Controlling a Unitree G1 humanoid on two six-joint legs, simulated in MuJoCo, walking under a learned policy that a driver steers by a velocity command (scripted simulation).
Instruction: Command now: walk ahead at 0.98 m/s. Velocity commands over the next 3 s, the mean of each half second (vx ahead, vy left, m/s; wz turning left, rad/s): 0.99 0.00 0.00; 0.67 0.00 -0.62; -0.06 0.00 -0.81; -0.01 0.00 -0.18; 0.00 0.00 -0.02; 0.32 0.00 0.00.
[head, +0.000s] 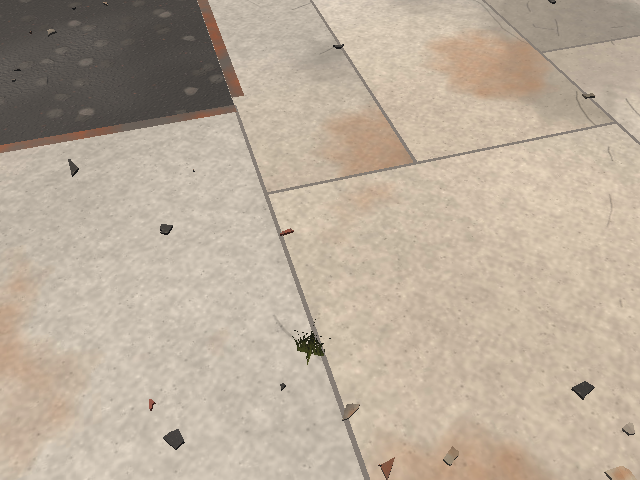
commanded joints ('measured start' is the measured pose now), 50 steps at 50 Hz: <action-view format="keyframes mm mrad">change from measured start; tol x32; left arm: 1 -94 26 -2 -68 -4 -20 -15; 7 -225 67 13 -148 -29 -38 -66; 12 490 292 97 23 -13 -10 -39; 50 305 120 90 -82 -3 124 -52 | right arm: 1 -64 -130 -11 -89 14 -32 -22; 12 114 29 43 -116 -2 4 -8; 30 -661 -109 9 -394 16 -25 20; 37 -15 -349 -86 -283 -30 -14 -2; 50 -547 -218 -71 -296 35 27 -72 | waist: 1 30 20 170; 10 277 208 -105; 12 190 -367 -495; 23 53 25 161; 35 -169 -108 -149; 37 -55 459 -537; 44 133 170 44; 50 162 146 -53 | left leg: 1 -258 222 -123 -252 161 145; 5 20 287 -95 -248 271 129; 10 139 305 -36 412 1191 71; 12 -573 14 -151 1187 -90 8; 13 -695 76 -241 1227 -114 66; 32 -502 137 -84 174 423 -44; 35 73 152 -85 324 178 9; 37 618 557 -950 44 -329 195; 41 16 439 -251 106 871 102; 50 -191 354 149 86 642 75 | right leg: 1 173 26 -54 -259 231 15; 7 192 134 -102 -541 86 -25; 10 687 202 -128 -465 -84 -104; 12 1438 -225 763 -633 -753 -334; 20 626 -24 244 -906 -337 -195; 31 811 -30 114 -928 -44 -132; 35 731 13 102 -286 397 -53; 38 95 163 142 470 -491 13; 50 518 110 -85 -332 24 46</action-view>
